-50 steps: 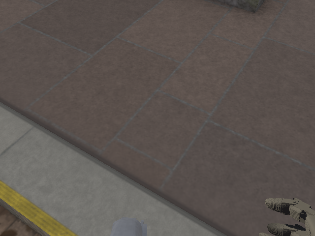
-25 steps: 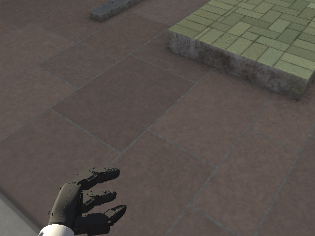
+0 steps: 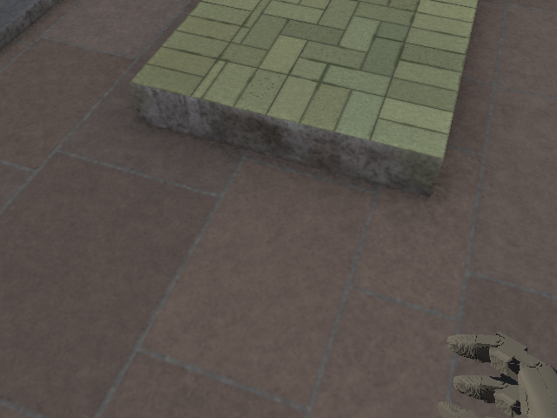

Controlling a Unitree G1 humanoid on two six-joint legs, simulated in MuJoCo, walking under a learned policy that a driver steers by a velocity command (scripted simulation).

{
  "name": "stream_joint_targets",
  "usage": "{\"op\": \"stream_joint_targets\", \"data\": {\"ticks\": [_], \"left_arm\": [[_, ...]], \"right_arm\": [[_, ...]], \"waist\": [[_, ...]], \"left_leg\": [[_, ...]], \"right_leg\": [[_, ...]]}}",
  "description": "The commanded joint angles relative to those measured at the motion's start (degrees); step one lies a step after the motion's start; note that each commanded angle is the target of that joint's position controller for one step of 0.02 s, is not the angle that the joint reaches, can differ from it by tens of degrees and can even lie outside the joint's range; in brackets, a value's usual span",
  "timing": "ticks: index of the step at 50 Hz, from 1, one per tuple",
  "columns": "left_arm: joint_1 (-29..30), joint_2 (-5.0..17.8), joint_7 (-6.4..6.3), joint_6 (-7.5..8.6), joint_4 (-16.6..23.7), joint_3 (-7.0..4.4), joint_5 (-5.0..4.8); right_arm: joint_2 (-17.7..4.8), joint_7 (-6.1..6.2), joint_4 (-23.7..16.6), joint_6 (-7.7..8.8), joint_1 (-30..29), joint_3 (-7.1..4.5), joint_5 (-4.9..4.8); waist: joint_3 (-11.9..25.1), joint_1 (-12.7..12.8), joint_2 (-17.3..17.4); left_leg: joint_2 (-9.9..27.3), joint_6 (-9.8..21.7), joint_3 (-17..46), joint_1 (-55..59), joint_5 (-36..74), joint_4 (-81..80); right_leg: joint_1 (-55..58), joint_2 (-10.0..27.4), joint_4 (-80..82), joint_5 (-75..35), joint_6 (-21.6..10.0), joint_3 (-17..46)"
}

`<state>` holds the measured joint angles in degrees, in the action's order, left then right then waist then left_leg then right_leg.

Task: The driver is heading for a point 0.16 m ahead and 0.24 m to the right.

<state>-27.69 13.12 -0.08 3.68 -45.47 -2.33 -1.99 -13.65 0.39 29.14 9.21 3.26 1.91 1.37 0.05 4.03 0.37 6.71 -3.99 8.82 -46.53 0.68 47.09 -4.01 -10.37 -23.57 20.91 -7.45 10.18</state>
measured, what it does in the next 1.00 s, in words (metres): walks ahead, turning right: left foot, then right foot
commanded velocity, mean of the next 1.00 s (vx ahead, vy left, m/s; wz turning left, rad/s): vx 0.58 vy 0.00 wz -0.89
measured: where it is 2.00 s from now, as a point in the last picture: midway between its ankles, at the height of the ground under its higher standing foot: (377, 338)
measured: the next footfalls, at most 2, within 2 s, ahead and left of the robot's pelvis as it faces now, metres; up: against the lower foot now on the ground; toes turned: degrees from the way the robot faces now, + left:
left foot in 0.10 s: +0.32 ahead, +0.19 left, +0.00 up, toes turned -13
right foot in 0.52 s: +0.63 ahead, -0.19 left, +0.00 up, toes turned -31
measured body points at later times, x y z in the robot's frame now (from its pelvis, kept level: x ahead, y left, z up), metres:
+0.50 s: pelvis +0.44 -0.02 -0.03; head +0.46 -0.05 +0.42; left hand +0.79 +0.05 -0.06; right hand +0.29 -0.27 -0.16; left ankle +0.29 +0.20 -0.72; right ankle +0.59 -0.18 -0.71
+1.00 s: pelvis +0.67 -0.09 -0.01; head +0.69 -0.10 +0.44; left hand +1.00 -0.05 -0.09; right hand +0.59 -0.40 -0.08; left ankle +0.83 -0.09 -0.73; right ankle +0.58 -0.16 -0.70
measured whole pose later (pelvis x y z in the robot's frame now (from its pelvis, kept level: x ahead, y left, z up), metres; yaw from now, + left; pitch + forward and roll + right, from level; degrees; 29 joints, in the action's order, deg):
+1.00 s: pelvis +0.67 -0.09 -0.01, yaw -53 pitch +1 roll +0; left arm -8.9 17.7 -1.9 -2.1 -34.9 -3.9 -0.5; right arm -15.2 0.9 36.9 2.4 6.8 -1.7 2.6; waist -0.9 0.6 -0.7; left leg -2.2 -0.5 4.9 -25.4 -8.9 33.1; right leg -24.9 -11.3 -53.4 29.6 0.0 13.7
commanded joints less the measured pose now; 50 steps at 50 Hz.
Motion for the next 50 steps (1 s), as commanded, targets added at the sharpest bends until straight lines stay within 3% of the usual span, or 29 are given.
{"op": "stream_joint_targets", "data": {"ticks": [1,3,4,5,6,7,8,10,11,13,18,20,22,24,25,26,27,28,29,31,33,36,40,44,46,47,48,49,50], "left_arm": [[5.07,11.51,-0.97,1.49,5.41,-3.40,-1.35],[3.95,10.66,-0.99,0.42,4.83,-3.47,-0.48],[5.46,10.77,-0.55,-0.17,5.43,-3.36,0.92],[8.59,7.06,0.01,-0.21,7.98,-1.97,3.29],[-4.04,-2.54,0.72,0.80,10.98,0.83,0.48],[-1.61,2.46,0.28,0.51,10.58,1.06,-1.97],[6.46,6.41,-0.12,-0.01,11.25,-0.07,-1.73],[18.10,7.16,0.40,-0.41,14.85,-0.67,1.21],[17.74,6.27,1.12,-1.03,15.84,-0.87,0.65],[17.31,4.13,1.68,-2.94,16.48,-0.51,-0.83],[21.49,5.20,2.69,-3.42,18.17,-0.05,0.48],[26.22,5.64,3.62,-2.54,17.96,-0.29,1.26],[25.53,7.01,4.44,-1.60,17.04,-1.31,1.66],[15.60,11.17,4.58,-1.87,14.60,-3.58,0.88],[3.83,15.10,3.97,-2.52,11.62,-5.79,0.80],[-0.55,16.74,2.63,-3.27,9.78,-6.71,0.29],[5.39,20.86,1.68,-3.35,11.96,-6.21,1.44],[7.75,21.41,2.11,-2.03,16.19,-5.92,4.63],[10.70,19.70,2.53,-1.66,17.61,-6.06,3.59],[15.99,15.23,2.30,-0.66,17.21,-4.86,0.87],[19.53,14.36,1.54,-0.98,17.30,-4.68,1.83],[19.33,13.81,-0.47,-2.37,15.51,-4.69,1.59],[19.88,13.19,-2.57,-5.52,15.15,-4.65,0.81],[17.56,9.89,-2.37,-6.00,14.26,-3.43,1.34],[17.77,7.69,-2.07,-5.61,14.04,-2.64,1.43],[13.02,4.05,-1.79,-5.41,13.30,-1.60,2.04],[7.65,5.66,-1.70,-5.24,13.36,-1.84,1.54],[7.05,10.80,-1.67,-5.00,12.96,-3.11,1.65],[11.19,13.94,-1.93,-5.61,11.99,-3.97,1.39]], "right_arm": [[-7.56,0.96,-3.79,-0.41,-2.86,-3.22,-2.89],[-11.27,1.36,-2.93,-0.44,1.47,-5.49,-3.94],[-13.19,1.41,-1.47,-0.32,10.85,-7.03,-4.16],[-15.24,1.73,0.94,-0.77,26.80,-7.91,-3.63],[-21.36,0.57,3.26,-0.85,28.42,-8.73,-0.38],[-17.36,0.15,2.87,-1.16,27.67,-8.67,-1.22],[-11.73,0.82,2.25,-1.80,23.86,-7.73,-1.67],[-9.22,0.78,4.75,-2.77,20.22,-6.99,-0.35],[-7.58,0.87,5.92,-2.58,17.90,-6.51,0.27],[-3.98,0.26,8.35,-2.49,14.83,-5.59,-0.97],[-9.78,0.79,10.71,-2.12,9.30,-7.03,-1.05],[-11.54,1.40,11.40,-2.44,9.39,-7.42,-1.00],[-15.60,1.80,12.30,-2.64,12.08,-8.21,-1.28],[-19.40,1.97,11.89,-3.45,12.09,-9.37,-2.50],[-19.13,1.72,10.75,-3.65,9.85,-9.50,-3.17],[-13.79,1.13,10.32,-3.07,11.11,-8.27,-3.28],[-4.25,0.26,8.07,-2.10,14.14,-5.42,0.57],[-9.41,-0.44,5.51,-0.93,21.36,-5.16,-1.24],[-14.44,-0.12,5.17,-0.66,14.52,-5.93,-1.85],[-12.52,1.21,4.64,-2.07,9.70,-5.52,-1.10],[-13.08,1.47,4.93,-3.83,9.99,-6.06,-0.75],[-8.83,1.75,3.90,-4.76,6.23,-5.05,0.59],[-7.09,1.01,4.30,-5.96,3.67,-4.35,-0.38],[-8.18,0.53,3.45,-6.19,0.75,-4.96,-0.68],[-8.30,0.35,3.84,-5.41,2.21,-5.67,-0.15],[-10.29,0.49,3.03,-5.23,2.03,-5.90,0.95],[-12.97,0.73,2.32,-5.83,2.31,-6.31,2.85],[-13.17,0.80,3.27,-6.06,3.85,-6.97,2.08],[-10.25,0.82,2.62,-6.27,3.26,-6.30,1.11]], "waist": [[-1.90,-2.51,-4.02],[1.62,-5.60,-6.73],[8.02,-11.46,-8.11],[18.79,-18.06,-7.11],[30.40,-8.70,25.69],[27.54,-11.12,25.94],[15.91,-13.38,16.89],[2.50,-12.05,1.55],[0.18,-8.91,3.29],[-2.70,-5.89,6.16],[-6.97,-2.66,3.34],[-8.98,-4.42,-1.05],[-5.46,-3.99,0.75],[1.31,2.04,5.94],[6.71,8.16,5.73],[6.73,8.69,-2.25],[7.04,0.63,-22.16],[28.15,-1.19,-19.16],[26.91,0.93,-7.28],[12.75,-3.88,4.49],[7.22,-6.88,3.31],[6.72,-6.93,2.98],[11.23,-5.86,-2.02],[8.79,-3.54,-7.68],[6.74,-4.94,-7.88],[7.86,-2.65,0.60],[6.77,0.12,13.56],[9.32,-0.05,16.04],[7.61,-2.43,9.62]], "left_leg": [[-5.78,-1.60,-4.40,33.39,8.01,-14.75],[-7.69,0.05,-4.46,35.75,-0.44,-19.75],[-6.75,1.53,-5.55,44.53,-4.13,-16.66],[1.68,5.12,1.50,62.95,-14.04,-9.15],[19.43,16.84,39.21,81.47,-29.02,-21.62],[20.33,17.63,50.87,79.72,-49.82,-28.76],[16.95,14.52,39.32,71.94,-47.49,-29.25],[11.95,11.76,19.55,53.24,-22.67,-28.77],[10.77,11.53,13.94,46.80,-17.84,-29.47],[9.51,10.86,5.67,41.33,-13.21,-31.93],[7.82,9.53,-11.03,34.92,-5.12,-38.26],[4.19,7.50,-18.18,34.48,4.58,-37.26],[3.49,5.96,-20.27,38.19,27.90,-31.42],[5.25,5.28,-20.18,42.06,48.78,-16.47],[4.98,4.52,-19.63,37.31,49.78,-2.12],[-0.69,1.22,-18.59,24.67,8.67,17.10],[-10.49,-0.17,-15.52,11.17,-40.07,41.99],[-11.77,0.34,-0.61,5.00,-37.55,51.08],[-9.44,1.52,1.40,5.88,-31.42,46.57],[-5.73,1.00,1.02,5.56,-26.23,35.92],[-4.43,0.00,0.86,11.90,-26.23,28.65],[-5.90,-1.58,-1.56,16.67,-23.21,14.31],[-9.41,-2.69,-2.69,22.83,-8.94,0.16],[-8.52,-1.53,-1.39,26.17,-6.45,-9.33],[-6.70,1.42,-2.11,32.30,0.71,-20.71],[3.07,5.58,6.56,38.44,12.43,-22.98],[14.52,16.07,21.16,41.79,25.96,-25.44],[18.49,21.45,32.76,40.19,13.71,-28.21],[14.57,19.98,27.41,38.34,4.74,-27.47]], "right_leg": [[-24.25,8.45,9.51,-5.69,-5.57,11.88],[-11.11,8.29,-2.29,-20.39,-2.45,13.05],[-9.18,7.53,-14.90,-30.25,0.31,10.89],[-17.58,7.60,-34.62,-28.80,2.24,8.32],[-36.50,1.56,-58.24,10.62,4.48,3.30],[-46.23,7.47,-66.49,5.95,4.33,1.15],[-50.82,10.34,-67.22,0.68,4.11,-1.44],[-47.47,14.15,-62.59,-2.93,3.63,-4.52],[-44.21,16.28,-60.26,-3.54,3.61,-3.46],[-43.27,18.48,-57.85,-1.22,3.57,-3.83],[-41.85,19.88,-42.86,-15.47,4.90,-7.00],[-34.92,16.84,-28.77,-24.12,4.15,-12.62],[-23.71,10.55,-20.67,-26.58,3.15,-18.45],[-11.58,5.75,-18.83,-22.43,1.02,-20.29],[2.92,4.49,-15.94,-24.66,-1.64,-18.59],[15.65,7.73,-10.97,-31.02,-4.33,-11.06],[20.05,16.18,-13.91,-64.87,-9.34,6.51],[29.64,29.52,-2.87,-45.89,-22.32,34.49],[24.19,27.00,2.74,-30.14,-19.87,36.53],[6.46,21.78,4.30,-22.47,-14.90,29.00],[-7.99,18.88,5.16,-33.87,-13.52,21.45],[-17.30,14.09,1.74,-48.03,-10.71,13.42],[-18.41,10.14,-1.26,-37.65,-5.47,10.61],[-16.45,11.15,-4.38,-22.23,-3.38,14.94],[-16.29,9.34,-10.11,-15.07,-0.54,14.85],[-19.77,4.72,-20.98,1.80,2.66,10.02],[-27.93,-2.41,-32.62,19.64,6.70,3.71],[-30.57,1.69,-42.51,17.29,9.42,2.62],[-30.82,3.51,-47.41,12.98,10.34,2.70]]}}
